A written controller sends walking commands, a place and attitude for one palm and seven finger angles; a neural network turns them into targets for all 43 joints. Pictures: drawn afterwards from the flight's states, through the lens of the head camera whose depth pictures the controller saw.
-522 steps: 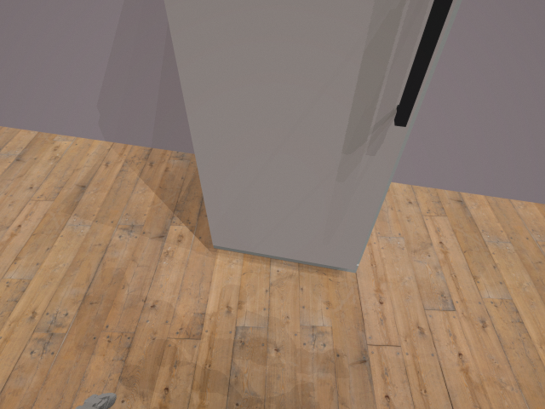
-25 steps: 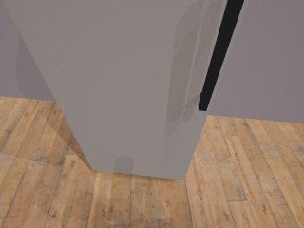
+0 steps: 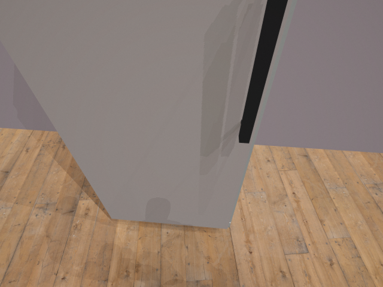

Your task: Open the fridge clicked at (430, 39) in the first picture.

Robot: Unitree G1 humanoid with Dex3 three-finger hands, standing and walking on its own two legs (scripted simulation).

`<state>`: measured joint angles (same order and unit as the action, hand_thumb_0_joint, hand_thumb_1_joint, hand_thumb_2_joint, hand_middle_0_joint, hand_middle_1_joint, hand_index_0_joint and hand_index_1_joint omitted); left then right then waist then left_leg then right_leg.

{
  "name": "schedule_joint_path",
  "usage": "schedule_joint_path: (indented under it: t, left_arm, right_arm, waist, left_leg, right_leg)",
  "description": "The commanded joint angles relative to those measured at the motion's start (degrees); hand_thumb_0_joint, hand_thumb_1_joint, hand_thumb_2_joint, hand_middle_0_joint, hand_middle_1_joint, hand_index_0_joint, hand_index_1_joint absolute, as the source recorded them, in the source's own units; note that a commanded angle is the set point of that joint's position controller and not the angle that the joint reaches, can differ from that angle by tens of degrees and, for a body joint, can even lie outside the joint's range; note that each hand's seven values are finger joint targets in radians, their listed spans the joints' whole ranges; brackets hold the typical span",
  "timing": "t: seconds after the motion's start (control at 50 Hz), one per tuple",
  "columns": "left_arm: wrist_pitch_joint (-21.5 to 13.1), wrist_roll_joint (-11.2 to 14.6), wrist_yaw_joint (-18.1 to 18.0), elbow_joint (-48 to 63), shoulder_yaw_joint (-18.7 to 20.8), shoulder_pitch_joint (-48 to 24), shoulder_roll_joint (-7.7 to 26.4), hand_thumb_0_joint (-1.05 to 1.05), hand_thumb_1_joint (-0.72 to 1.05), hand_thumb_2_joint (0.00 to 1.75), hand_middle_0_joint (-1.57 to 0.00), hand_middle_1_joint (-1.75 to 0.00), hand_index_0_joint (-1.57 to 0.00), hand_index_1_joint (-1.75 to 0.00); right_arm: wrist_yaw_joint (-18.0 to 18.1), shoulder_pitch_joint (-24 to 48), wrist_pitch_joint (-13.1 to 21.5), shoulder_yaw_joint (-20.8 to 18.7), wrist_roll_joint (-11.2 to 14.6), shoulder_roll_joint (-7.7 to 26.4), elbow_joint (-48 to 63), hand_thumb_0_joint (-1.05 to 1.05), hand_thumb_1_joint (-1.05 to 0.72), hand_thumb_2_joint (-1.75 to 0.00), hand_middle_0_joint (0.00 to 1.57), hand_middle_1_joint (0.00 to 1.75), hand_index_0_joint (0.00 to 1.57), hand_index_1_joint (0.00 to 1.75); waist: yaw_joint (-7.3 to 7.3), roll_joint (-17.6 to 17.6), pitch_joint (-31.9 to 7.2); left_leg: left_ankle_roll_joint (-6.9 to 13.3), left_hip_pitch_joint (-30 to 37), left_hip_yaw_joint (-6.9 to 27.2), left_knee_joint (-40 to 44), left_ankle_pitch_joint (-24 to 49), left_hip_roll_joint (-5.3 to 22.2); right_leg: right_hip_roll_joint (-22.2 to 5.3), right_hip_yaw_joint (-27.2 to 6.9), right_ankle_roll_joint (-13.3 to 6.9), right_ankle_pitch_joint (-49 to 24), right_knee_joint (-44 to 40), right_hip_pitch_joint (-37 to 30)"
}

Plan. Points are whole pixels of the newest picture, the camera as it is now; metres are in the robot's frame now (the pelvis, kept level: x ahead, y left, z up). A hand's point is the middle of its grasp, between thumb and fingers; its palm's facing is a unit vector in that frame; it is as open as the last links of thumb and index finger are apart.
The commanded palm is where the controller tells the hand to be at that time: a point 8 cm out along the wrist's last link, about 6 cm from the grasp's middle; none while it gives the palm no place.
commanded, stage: look again from close up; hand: right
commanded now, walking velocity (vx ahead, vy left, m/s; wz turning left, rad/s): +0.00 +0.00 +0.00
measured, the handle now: (259, 64) +0.48 -0.11 +0.24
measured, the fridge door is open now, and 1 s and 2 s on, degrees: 0 0 0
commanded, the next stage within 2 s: raise the hand to about handle height in 1.26 s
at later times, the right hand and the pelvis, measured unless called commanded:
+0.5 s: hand out of the picture +0.04 -0.19 -0.17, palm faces -0.02 +0.97 -0.25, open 7.4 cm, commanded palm none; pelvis +0.02 +0.01 +0.00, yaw +0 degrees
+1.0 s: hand out of the picture +0.05 -0.17 -0.17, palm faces -0.01 +0.97 -0.25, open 7.4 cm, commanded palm none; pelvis +0.03 +0.03 +0.01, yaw +0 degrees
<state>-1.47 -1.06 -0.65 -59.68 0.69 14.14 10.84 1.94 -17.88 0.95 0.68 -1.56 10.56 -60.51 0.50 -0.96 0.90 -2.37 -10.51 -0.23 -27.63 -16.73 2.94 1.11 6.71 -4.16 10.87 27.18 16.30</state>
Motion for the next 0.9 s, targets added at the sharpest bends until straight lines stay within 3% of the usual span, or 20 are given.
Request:
schedule_joint_path:
  t: [0.0,0.16,0.22,0.44,0.62,0.88]
  left_arm:
    - [-0.8,0.3,-0.2,2.0,1.2,0.7,8.1,0.0,0.9,0.9,-0.2,-0.3,-0.2,-0.3]
    - [-0.9,0.4,-0.2,1.5,1.2,-1.3,9.3,0.0,0.9,0.9,-0.2,-0.3,-0.2,-0.3]
    - [-0.7,0.4,-0.2,1.2,1.1,-1.8,9.6,0.0,0.9,0.9,-0.2,-0.3,-0.2,-0.3]
    - [-0.9,0.4,-0.3,0.0,1.1,-2.5,10.2,0.0,0.9,0.9,-0.2,-0.3,-0.2,-0.3]
    - [-0.8,0.4,-0.2,-1.0,0.8,-3.2,10.7,0.0,0.9,0.9,-0.2,-0.3,-0.2,-0.3]
    - [-0.7,0.4,-0.4,-1.7,0.5,-4.0,10.8,0.0,0.9,0.9,-0.2,-0.3,-0.2,-0.3]
  right_arm:
    - [0.1,-2.6,0.7,-1.5,0.3,7.1,2.1,0.0,-0.9,-0.9,0.2,0.3,0.2,0.3]
    - [0.0,-1.1,0.7,-1.5,0.2,8.4,1.8,0.0,-0.9,-0.9,0.2,0.3,0.2,0.3]
    - [-0.1,-0.6,0.5,-1.4,0.3,8.6,1.6,0.0,-0.9,-0.9,0.2,0.3,0.2,0.3]
    - [-0.1,1.0,0.8,-1.7,0.4,10.3,1.3,0.0,-0.9,-0.9,0.2,0.3,0.2,0.3]
    - [-0.2,2.2,0.6,-1.7,0.5,10.8,0.9,0.0,-0.9,-0.9,0.2,0.3,0.2,0.3]
    - [-0.2,2.7,0.8,-1.7,0.6,11.2,0.5,0.0,-0.9,-0.9,0.2,0.3,0.2,0.3]
  waist:
    - [-0.55,2.3,1.1]
    - [-0.44,1.4,0.5]
    - [-0.4,2.2,1.4]
    - [-0.06,-0.4,-1.1]
    - [-0.18,0.7,-0.3]
    - [-0.18,0.5,-1.1]
  left_leg:
    - [3.9,-4.3,2.6,5.0,3.4,2.7]
    - [3.7,-2.9,2.8,6.0,5.5,3.2]
    - [3.7,-3.3,2.6,6.3,3.7,3.1]
    - [3.6,-0.6,3.0,6.8,9.2,3.7]
    - [3.6,-1.0,3.2,7.6,7.2,3.8]
    - [3.6,0.4,3.6,8.6,11.8,4.2]
  right_leg:
    - [-8.1,-9.9,1.1,1.9,-8.1,-4.3]
    - [-8.1,-9.4,1.2,-2.0,-7.3,-5.5]
    - [-8.3,-9.9,1.4,0.8,-8.7,-5.1]
    - [-8.4,-8.7,1.3,-8.7,-6.5,-7.9]
    - [-8.5,-8.8,1.7,-7.0,-7.9,-8.4]
    - [-8.5,-8.0,2.1,-11.0,-7.2,-9.9]
